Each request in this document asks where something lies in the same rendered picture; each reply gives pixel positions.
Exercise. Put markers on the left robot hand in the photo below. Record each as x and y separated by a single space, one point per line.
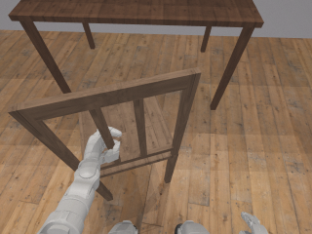
96 145

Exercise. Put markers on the robot thigh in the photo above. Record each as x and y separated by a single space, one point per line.
123 228
192 228

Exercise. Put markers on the right robot thigh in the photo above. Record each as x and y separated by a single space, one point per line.
192 228

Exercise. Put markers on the left robot thigh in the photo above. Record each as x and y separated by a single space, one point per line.
123 228

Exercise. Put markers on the chair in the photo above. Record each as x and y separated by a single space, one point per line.
132 107

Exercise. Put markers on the table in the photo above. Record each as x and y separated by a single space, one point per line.
208 13

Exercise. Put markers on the left robot forearm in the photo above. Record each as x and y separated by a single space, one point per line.
72 209

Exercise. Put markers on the right robot hand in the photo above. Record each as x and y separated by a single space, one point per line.
253 223

